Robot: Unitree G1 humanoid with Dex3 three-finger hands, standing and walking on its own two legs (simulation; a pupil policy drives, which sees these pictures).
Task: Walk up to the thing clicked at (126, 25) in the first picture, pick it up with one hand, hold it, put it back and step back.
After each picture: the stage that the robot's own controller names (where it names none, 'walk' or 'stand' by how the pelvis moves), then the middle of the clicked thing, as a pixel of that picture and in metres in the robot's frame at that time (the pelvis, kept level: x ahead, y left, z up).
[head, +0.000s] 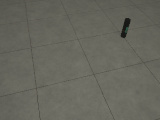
stand; (125, 28) +1.64 -0.55 -0.65
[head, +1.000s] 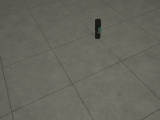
walk; (97, 29) +1.60 -0.08 -0.62
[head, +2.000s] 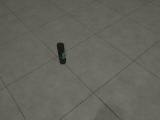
walk; (61, 53) +1.10 +0.27 -0.64
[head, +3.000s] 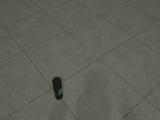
walk; (58, 89) +0.70 +0.21 -0.63
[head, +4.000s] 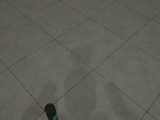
stand; (52, 115) +0.46 +0.19 -0.63
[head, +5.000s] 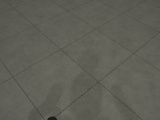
stand; out of the picture +0.41 +0.19 -0.64
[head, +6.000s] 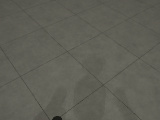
stand; out of the picture +0.43 +0.16 -0.66
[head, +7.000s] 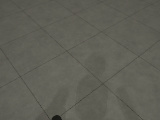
stand; out of the picture +0.44 +0.17 -0.66
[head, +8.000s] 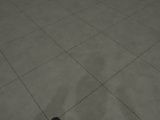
stand; out of the picture +0.42 +0.18 -0.66
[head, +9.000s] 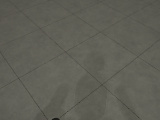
go down; out of the picture +0.42 +0.18 -0.66
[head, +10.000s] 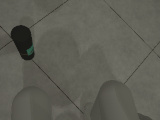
go down; (24, 45) +0.51 +0.18 -0.29
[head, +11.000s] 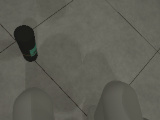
approach; (27, 46) +0.52 +0.18 -0.27
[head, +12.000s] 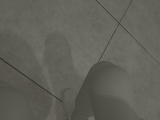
close in; out of the picture +0.52 +0.22 -0.18
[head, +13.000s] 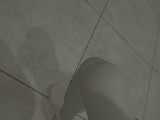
close; out of the picture +0.51 +0.24 -0.17
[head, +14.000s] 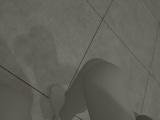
lift; out of the picture +0.46 +0.22 -0.18
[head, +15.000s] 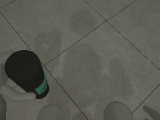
lift; (33, 80) +0.33 +0.15 +0.00
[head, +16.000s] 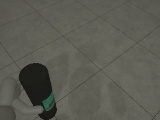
hold; (42, 96) +0.30 +0.13 +0.02
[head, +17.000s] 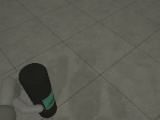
hold; (41, 95) +0.30 +0.14 +0.03
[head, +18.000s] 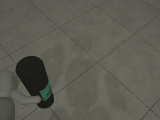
crouch; (39, 86) +0.34 +0.14 +0.00
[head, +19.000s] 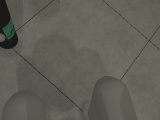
lower; out of the picture +0.51 +0.17 -0.04
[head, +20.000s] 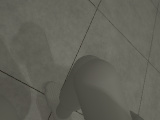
lower; out of the picture +0.49 +0.23 -0.18
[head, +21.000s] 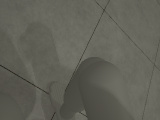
lower; out of the picture +0.48 +0.23 -0.18
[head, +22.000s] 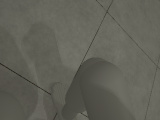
lower; out of the picture +0.48 +0.22 -0.18
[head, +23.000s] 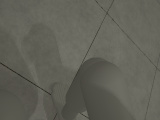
lower; out of the picture +0.47 +0.21 -0.18
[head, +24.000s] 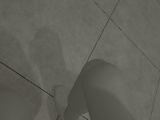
draw back; out of the picture +0.48 +0.19 -0.18
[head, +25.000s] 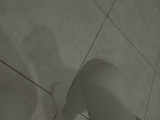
stand; out of the picture +0.47 +0.19 -0.18
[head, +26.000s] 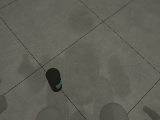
walk; (54, 81) +0.45 +0.12 -0.42
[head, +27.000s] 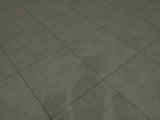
stand; out of the picture +0.39 +0.12 -0.60
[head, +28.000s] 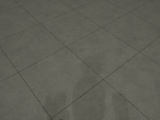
stand; out of the picture +0.39 +0.12 -0.60
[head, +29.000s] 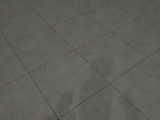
stand; out of the picture +0.40 +0.11 -0.65
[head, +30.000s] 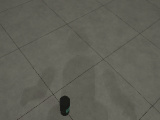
walk; (64, 106) +0.45 +0.07 -0.63
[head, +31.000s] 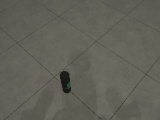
walk; (65, 82) +0.65 +0.14 -0.62
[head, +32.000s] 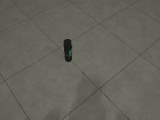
walk; (68, 51) +0.97 +0.13 -0.63
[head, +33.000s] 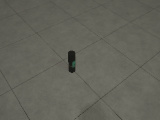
stand; (71, 62) +1.03 +0.10 -0.65
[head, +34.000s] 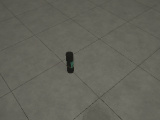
stand; (70, 62) +1.04 +0.12 -0.66
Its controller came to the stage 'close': yes
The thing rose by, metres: 0.68
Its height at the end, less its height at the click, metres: +0.00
